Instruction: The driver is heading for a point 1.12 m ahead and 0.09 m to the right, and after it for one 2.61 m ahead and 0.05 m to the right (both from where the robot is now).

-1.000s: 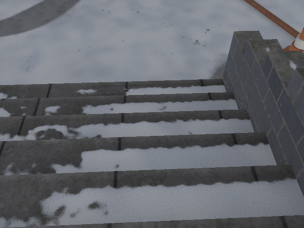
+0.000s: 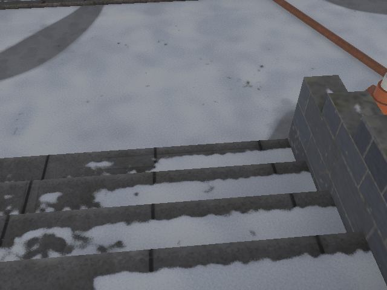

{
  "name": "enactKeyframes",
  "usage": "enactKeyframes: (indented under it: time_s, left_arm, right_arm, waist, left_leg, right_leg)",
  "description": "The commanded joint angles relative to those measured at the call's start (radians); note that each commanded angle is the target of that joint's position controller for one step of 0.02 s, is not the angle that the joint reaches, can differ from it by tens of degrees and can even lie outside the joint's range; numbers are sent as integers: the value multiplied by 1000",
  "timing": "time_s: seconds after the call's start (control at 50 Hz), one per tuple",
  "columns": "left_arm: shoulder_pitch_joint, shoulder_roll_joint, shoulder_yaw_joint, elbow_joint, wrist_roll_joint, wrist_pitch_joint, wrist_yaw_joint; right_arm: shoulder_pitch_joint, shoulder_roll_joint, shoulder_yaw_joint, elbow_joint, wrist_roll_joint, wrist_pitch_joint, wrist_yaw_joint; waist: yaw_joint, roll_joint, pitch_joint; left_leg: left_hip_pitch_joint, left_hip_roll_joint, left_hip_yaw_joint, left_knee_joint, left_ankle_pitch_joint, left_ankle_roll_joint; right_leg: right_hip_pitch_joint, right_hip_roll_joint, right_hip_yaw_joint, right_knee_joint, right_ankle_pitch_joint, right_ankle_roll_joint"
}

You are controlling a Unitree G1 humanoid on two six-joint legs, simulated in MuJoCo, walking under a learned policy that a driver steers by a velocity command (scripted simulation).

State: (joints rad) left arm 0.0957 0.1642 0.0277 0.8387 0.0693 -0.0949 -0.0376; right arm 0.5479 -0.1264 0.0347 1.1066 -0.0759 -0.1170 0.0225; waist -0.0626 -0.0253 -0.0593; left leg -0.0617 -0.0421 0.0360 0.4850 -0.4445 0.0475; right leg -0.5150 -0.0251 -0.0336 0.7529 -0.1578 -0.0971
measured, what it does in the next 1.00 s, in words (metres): goes down: left foot 0.15 m lower, then right foot 0.15 m lower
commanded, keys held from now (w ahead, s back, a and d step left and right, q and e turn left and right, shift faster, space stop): w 1.00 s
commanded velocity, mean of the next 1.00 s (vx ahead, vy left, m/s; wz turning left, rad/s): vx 0.50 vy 0.00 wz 0.00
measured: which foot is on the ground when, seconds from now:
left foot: down 0.00-0.02, up 0.04-0.42, down 0.44-1.00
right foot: down 0.00-0.44, up 0.46-0.98, down 1.00-1.00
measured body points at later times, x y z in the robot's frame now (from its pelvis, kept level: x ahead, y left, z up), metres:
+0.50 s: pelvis +0.27 +0.03 -0.13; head +0.28 +0.04 +0.32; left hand +0.14 +0.22 -0.27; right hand +0.41 -0.19 -0.25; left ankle +0.33 +0.11 -0.87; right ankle +0.09 -0.11 -0.65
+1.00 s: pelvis +0.55 -0.04 -0.25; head +0.56 -0.05 +0.20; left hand +0.75 +0.15 -0.36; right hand +0.36 -0.19 -0.39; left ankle +0.34 +0.11 -0.86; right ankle +0.66 -0.14 -1.00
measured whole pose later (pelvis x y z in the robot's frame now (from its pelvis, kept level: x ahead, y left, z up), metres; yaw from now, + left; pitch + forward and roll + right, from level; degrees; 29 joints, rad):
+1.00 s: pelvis +0.55 -0.04 -0.25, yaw +0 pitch +1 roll +5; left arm 0.06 0.20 -0.04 0.89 0.07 -0.08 -0.07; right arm 0.66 -0.10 0.04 1.13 -0.10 -0.07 0.03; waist -0.16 -0.08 -0.03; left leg -0.12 -0.02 0.05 1.10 -0.85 0.00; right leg -0.36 -0.10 -0.02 0.33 0.25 -0.06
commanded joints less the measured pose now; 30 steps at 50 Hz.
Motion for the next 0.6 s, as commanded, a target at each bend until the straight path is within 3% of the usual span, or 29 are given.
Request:
enactKeyframes:
  time_s: [0.02,0.04,0.06,0.08,0.1,0.12,0.14,0.16,0.18,0.2,0.22,0.24,0.26,0.28,0.3,0.32,0.34,0.38,0.4,0.42,0.44,0.46,0.48,0.5,0.52,0.54,0.56,0.58,0.6]
  left_arm:
    - [586,204,78,123,-15,-19,31]
    - [669,175,38,148,0,-30,18]
    - [559,159,42,158,24,-64,14]
    - [375,88,19,142,-4,-62,8]
    - [316,28,-3,133,-12,-49,6]
    - [274,-21,-22,128,2,-43,15]
    - [241,-47,-36,130,0,-39,22]
    - [226,-56,-45,124,0,-40,36]
    - [249,-27,-49,133,2,-49,53]
    - [295,-9,-53,143,8,-57,57]
    - [399,-52,-70,164,6,-70,83]
    - [431,-24,-71,166,-8,-76,95]
    - [449,20,-70,179,-8,-69,84]
    - [469,59,-65,185,-1,-60,69]
    - [489,63,-71,192,-2,-55,53]
    - [503,67,-72,187,-6,-49,43]
    - [540,60,-77,201,0,-46,42]
    - [584,76,-74,222,-21,-24,48]
    - [591,98,-67,228,-13,-4,44]
    - [548,123,-59,218,-4,13,27]
    - [535,142,-54,216,29,21,-17]
    - [723,-28,-82,262,17,18,-51]
    - [669,23,-75,205,-14,8,-68]
    - [511,44,-67,117,-33,-15,-57]
    - [366,91,-50,79,-28,-27,-25]
    - [355,109,-44,88,-11,-21,-1]
    - [339,80,-48,80,10,-15,16]
    - [314,25,-50,85,25,2,22]
    - [308,11,-55,92,32,11,14]
  right_arm:
    - [-16,-164,-41,-63,-17,-3,22]
    - [18,-45,-21,-94,-13,-16,40]
    - [-192,-57,-35,-211,26,-27,40]
    - [-281,-117,-51,-233,14,-20,15]
    - [-251,-114,-53,-229,-2,0,-1]
    - [-212,-81,-41,-225,-10,22,-9]
    - [-196,-39,-29,-225,-26,43,-12]
    - [-208,-33,-24,-237,-40,56,-4]
    - [-161,-34,-20,-222,-55,54,18]
    - [-167,-59,-28,-223,-45,41,29]
    - [-266,-78,-27,-255,-57,25,36]
    - [-320,-69,-24,-265,-42,16,32]
    - [-345,-61,-22,-274,-16,23,27]
    - [-378,-78,-23,-293,-7,37,33]
    - [-402,-94,-23,-310,-15,53,29]
    - [-448,-105,-20,-335,-19,65,30]
    - [-498,-116,-18,-353,-21,71,29]
    - [-508,-125,-14,-328,-17,56,20]
    - [-443,-143,-21,-292,0,44,16]
    - [-273,-182,-45,-236,19,29,10]
    - [-28,-254,-87,-174,16,27,11]
    - [186,-321,-116,-145,3,46,29]
    - [255,-321,-119,-110,-14,58,52]
    - [149,-346,-139,-115,-15,56,48]
    - [12,-283,-117,-131,-14,45,45]
    - [-80,-170,-79,-158,-18,40,48]
    - [-182,-41,-33,-199,-23,16,31]
    - [-203,-26,-27,-189,-23,-1,15]
    - [-182,-11,-27,-180,13,-20,-6]
  waist:
    - [267,-211,-134]
    - [237,-222,-237]
    - [228,-149,58]
    - [156,-2,132]
    - [104,76,69]
    - [65,84,73]
    - [31,61,109]
    - [21,39,74]
    - [14,3,72]
    - [23,9,59]
    - [96,46,55]
    - [124,35,43]
    - [114,-4,60]
    - [116,-26,94]
    - [107,-27,117]
    - [126,-5,145]
    - [150,9,162]
    - [184,12,178]
    - [166,23,188]
    - [79,71,147]
    - [-43,120,52]
    - [-60,324,-284]
    - [-105,235,-338]
    - [-102,183,-149]
    - [-59,52,43]
    - [-7,-33,78]
    - [79,-40,120]
    - [95,28,182]
    - [68,14,139]
  left_leg:
    - [-590,19,28,803,354,79]
    - [-794,-95,-117,1106,-209,72]
    - [-1021,-34,-247,1094,-85,110]
    - [-988,61,-218,1061,47,102]
    - [-895,91,-193,1012,96,86]
    - [-813,123,-195,931,166,66]
    - [-736,151,-183,813,216,55]
    - [-673,153,-132,666,344,53]
    - [-597,147,-89,625,539,62]
    - [-535,130,-45,594,599,46]
    - [-668,159,-87,387,878,38]
    - [-570,141,-50,175,1045,32]
    - [-389,93,17,129,1017,14]
    - [-326,97,7,138,950,-8]
    - [-325,111,-16,134,891,-12]
    - [-338,118,-18,80,843,-12]
    - [-388,136,-47,8,823,0]
    - [-394,150,-68,-170,751,10]
    - [-289,146,-51,-232,749,17]
    - [-64,123,7,-286,834,34]
    - [252,145,17,-172,885,83]
    - [737,369,-166,192,1403,331]
    - [799,451,-355,162,1211,394]
    - [678,485,-504,21,687,384]
    - [376,465,-493,-102,269,325]
    - [148,406,-391,-167,228,296]
    - [-113,373,-356,-221,335,292]
    - [-273,320,-312,-246,335,301]
    - [-317,265,-219,-241,291,294]
  right_leg:
    - [826,-104,186,-177,138,-210]
    - [904,-304,622,-294,316,-404]
    - [670,-375,742,-404,-50,-360]
    - [462,-371,647,-393,-107,-316]
    - [332,-335,554,-388,-57,-314]
    - [211,-297,454,-410,45,-297]
    - [85,-237,353,-408,63,-241]
    - [44,-150,233,-398,9,-185]
    - [-35,-88,162,-332,-8,-158]
    - [-94,-72,137,-313,22,-151]
    - [48,-47,131,-217,-44,-118]
    - [-9,2,78,-142,-107,-82]
    - [-150,10,64,-174,-158,-83]
    - [-203,-29,117,-174,-219,-100]
    - [-177,-73,181,-170,-253,-120]
    - [-135,-93,212,-137,-297,-126]
    - [-30,-123,260,-94,-325,-128]
    - [161,-133,315,-22,-318,-117]
    - [167,-117,312,44,-315,-108]
    - [116,-75,258,199,-249,-92]
    - [-15,-28,161,461,-95,-36]
    - [-240,93,103,988,-579,55]
    - [-452,107,135,1234,-674,53]
    - [-728,76,136,1249,-546,48]
    - [-758,-14,139,1123,-357,36]
    - [-606,-59,151,998,-219,20]
    - [-426,-142,202,670,35,9]
    - [-355,-167,187,576,76,-6]
    - [-279,-151,137,380,192,-3]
